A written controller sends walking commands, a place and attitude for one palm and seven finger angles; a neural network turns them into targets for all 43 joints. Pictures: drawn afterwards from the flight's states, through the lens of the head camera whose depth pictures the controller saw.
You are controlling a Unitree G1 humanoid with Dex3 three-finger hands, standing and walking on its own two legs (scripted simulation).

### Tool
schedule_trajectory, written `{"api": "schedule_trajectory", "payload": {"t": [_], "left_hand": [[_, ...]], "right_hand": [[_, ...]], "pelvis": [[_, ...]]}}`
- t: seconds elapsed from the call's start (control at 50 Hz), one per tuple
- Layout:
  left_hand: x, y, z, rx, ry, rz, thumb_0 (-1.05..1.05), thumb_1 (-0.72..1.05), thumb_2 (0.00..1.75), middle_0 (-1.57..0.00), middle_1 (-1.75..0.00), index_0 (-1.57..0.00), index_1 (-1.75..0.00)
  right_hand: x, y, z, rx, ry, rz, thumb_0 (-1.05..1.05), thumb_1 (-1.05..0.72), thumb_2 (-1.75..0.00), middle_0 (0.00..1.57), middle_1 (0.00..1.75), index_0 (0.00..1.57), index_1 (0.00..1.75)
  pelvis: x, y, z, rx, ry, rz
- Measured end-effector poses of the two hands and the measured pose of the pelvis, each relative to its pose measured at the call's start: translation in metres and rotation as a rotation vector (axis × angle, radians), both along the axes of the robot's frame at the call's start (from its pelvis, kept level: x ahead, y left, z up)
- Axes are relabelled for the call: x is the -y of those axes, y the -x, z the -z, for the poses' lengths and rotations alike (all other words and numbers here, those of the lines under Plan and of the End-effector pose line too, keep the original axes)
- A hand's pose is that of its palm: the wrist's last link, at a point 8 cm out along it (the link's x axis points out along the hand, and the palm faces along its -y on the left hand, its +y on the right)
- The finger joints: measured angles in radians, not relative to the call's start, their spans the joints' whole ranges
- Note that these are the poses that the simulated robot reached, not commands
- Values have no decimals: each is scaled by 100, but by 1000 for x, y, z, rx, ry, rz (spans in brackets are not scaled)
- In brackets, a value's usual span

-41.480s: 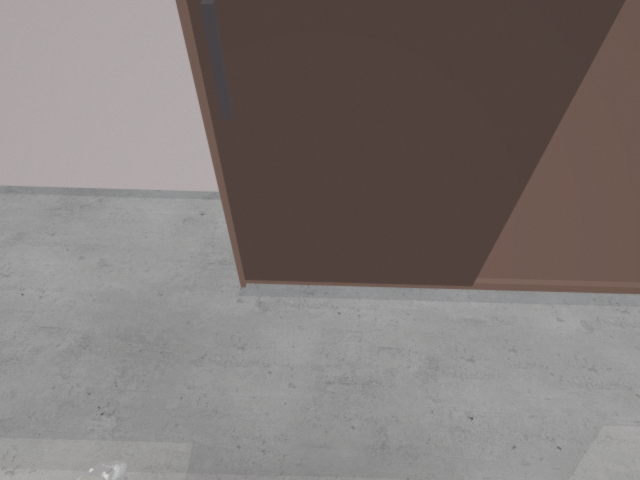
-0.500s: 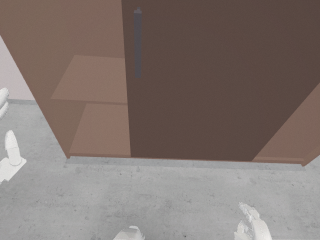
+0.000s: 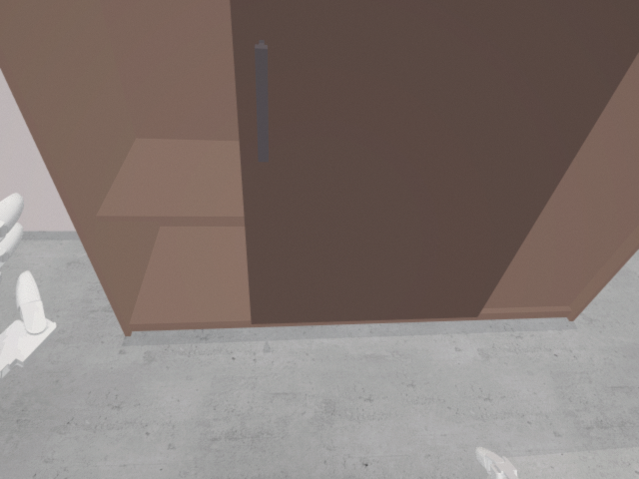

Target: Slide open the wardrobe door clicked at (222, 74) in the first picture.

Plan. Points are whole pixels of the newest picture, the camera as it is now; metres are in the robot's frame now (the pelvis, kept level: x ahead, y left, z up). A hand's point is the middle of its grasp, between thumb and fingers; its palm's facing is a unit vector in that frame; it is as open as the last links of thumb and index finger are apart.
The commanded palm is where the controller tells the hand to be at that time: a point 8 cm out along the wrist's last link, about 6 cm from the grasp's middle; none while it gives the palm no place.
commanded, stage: stop stepping back and stand still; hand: left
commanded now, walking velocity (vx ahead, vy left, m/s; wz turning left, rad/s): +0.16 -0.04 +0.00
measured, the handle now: (262, 104) +0.78 +0.18 +0.13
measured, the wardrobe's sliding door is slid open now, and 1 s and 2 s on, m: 0.42 0.42 0.42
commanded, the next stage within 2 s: let the arm hang, fingers relaxed in 0.58 s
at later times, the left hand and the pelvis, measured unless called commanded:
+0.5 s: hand out of the picture +0.17 +0.29 +0.17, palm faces +0.47 -0.80 -0.38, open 7.4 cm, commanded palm +0.11 +0.32 +0.19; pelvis -0.04 +0.02 +0.01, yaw -1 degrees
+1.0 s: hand out of the picture -0.01 +0.20 -0.17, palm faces -0.07 -0.99 -0.14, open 7.4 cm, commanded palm none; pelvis -0.05 +0.02 +0.01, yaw +1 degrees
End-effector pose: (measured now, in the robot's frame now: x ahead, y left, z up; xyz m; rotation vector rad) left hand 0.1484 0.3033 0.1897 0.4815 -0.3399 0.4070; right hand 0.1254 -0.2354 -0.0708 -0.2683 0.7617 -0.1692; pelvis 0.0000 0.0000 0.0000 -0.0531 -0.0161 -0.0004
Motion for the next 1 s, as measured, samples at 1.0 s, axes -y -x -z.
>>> {"api": "schedule_trajectory", "payload": {"t": [1.0], "left_hand": [[56,159,333,-1586,535,-13,2,91,90,-20,-30,-20,-30]], "right_hand": [[32,101,22,-399,72,72,1,-91,-90,20,30,21,30]], "pelvis": [[-22,47,-6,16,-23,-12]]}}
